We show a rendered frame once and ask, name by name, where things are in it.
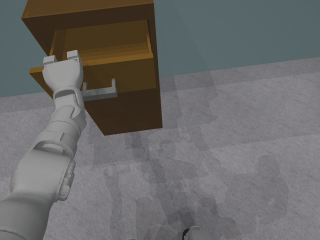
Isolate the handle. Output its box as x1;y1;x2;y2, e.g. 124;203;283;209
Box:
81;78;118;101

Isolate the robot left upper arm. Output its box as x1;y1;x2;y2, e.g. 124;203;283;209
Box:
0;149;76;240

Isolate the left robot hand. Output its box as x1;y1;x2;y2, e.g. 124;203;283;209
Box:
42;50;86;119

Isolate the cabinet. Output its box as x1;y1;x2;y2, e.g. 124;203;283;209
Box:
21;0;163;136

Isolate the right robot thigh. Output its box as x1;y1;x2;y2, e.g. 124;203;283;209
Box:
183;229;213;240

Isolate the drawer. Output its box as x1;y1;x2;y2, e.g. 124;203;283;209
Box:
29;20;157;99

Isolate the robot left forearm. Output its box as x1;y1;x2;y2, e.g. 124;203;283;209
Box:
10;86;87;193

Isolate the right robot shin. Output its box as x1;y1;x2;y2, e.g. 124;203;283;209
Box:
187;226;200;233

